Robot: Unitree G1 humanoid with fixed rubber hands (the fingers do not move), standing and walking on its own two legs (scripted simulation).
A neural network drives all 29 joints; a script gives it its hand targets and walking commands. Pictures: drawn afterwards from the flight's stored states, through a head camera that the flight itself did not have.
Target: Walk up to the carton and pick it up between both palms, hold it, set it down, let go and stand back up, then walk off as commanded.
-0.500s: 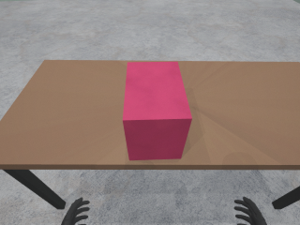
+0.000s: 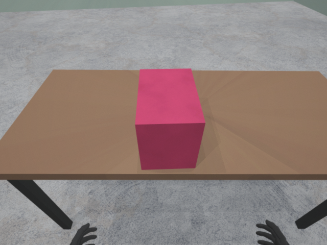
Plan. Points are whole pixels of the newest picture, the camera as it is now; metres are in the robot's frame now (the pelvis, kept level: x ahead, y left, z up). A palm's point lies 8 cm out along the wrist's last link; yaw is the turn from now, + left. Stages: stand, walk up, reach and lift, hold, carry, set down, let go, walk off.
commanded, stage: stand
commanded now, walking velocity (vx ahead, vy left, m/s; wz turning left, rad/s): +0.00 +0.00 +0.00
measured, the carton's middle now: (167, 117) +0.51 +0.01 +0.01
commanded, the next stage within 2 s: walk off in 1.24 s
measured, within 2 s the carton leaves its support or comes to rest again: neither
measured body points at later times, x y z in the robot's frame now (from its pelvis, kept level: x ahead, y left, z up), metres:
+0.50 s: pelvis -0.01 +0.00 +0.00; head -0.02 +0.01 +0.45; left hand +0.13 +0.25 -0.12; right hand +0.13 -0.26 -0.10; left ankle -0.01 +0.13 -0.74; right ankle +0.00 -0.11 -0.74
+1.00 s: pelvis -0.01 +0.00 +0.00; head -0.03 +0.01 +0.45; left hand +0.12 +0.25 -0.12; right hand +0.11 -0.26 -0.10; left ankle -0.01 +0.13 -0.74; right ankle +0.00 -0.11 -0.74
